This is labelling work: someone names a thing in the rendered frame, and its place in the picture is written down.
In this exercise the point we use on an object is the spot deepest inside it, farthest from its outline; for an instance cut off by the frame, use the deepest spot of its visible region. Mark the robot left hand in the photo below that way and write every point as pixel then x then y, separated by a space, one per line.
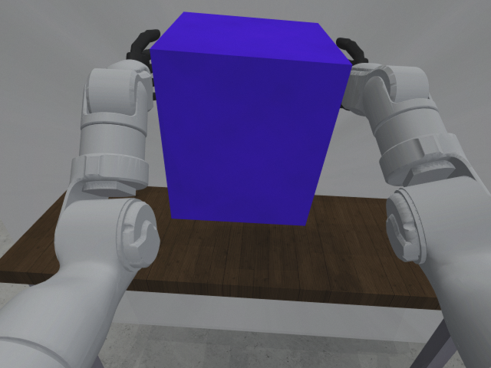
pixel 138 53

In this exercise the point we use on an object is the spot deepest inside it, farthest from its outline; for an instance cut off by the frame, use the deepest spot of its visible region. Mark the robot left upper arm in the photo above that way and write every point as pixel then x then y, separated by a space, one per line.
pixel 63 322

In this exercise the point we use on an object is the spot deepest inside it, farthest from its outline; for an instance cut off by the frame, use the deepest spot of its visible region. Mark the left robot forearm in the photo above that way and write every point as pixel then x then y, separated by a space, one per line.
pixel 111 161

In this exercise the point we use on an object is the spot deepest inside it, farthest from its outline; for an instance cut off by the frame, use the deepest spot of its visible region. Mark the robot right upper arm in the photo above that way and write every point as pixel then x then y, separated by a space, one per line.
pixel 445 227

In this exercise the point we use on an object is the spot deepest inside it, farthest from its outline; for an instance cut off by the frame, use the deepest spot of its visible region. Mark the carton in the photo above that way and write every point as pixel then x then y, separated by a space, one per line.
pixel 246 107

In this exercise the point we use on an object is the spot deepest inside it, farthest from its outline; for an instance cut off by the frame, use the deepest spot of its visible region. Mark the right robot forearm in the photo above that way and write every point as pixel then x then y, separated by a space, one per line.
pixel 414 143

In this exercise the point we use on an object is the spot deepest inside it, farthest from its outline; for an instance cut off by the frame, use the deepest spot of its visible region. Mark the table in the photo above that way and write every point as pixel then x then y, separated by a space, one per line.
pixel 341 256

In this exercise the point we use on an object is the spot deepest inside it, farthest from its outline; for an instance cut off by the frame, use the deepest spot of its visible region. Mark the robot right hand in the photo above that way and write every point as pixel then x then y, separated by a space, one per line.
pixel 355 52

